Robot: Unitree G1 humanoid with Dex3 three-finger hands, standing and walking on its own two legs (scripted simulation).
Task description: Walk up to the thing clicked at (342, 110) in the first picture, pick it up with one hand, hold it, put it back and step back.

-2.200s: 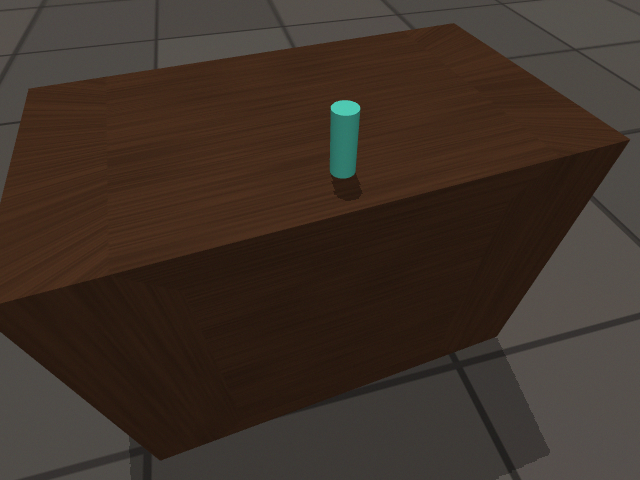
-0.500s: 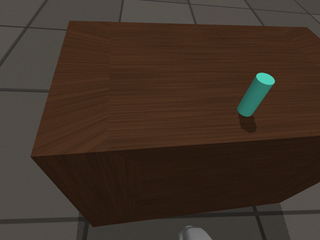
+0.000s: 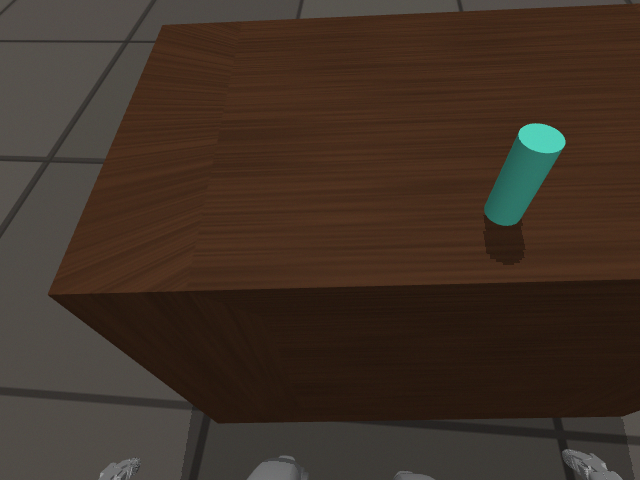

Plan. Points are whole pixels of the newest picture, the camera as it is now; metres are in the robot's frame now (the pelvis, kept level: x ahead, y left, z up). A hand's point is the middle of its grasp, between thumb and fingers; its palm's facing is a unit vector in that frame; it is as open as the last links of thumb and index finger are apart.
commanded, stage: walk up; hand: right
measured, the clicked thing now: (519, 178) +0.44 -0.22 +0.11
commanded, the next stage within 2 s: stand in 1.72 s
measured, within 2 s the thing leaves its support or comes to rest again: neither
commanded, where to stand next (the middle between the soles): +0.03 -0.01 m, yaw +0 degrees
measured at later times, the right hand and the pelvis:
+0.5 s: hand out of the picture +0.08 -0.26 -0.14, palm faces -0.08 +0.94 -0.34, open 7.4 cm; pelvis -0.04 -0.01 +0.01, yaw +3 degrees
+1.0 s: hand out of the picture +0.07 -0.25 -0.13, palm faces -0.04 +0.94 -0.33, open 7.4 cm; pelvis -0.03 +0.00 +0.02, yaw +2 degrees
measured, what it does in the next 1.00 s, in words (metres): steps on the spot: left foot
